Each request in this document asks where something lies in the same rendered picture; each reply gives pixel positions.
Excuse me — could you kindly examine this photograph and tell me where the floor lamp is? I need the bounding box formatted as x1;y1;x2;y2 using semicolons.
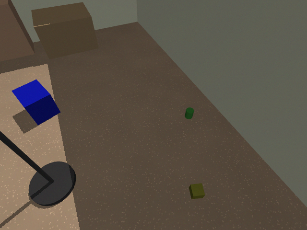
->
0;131;76;206

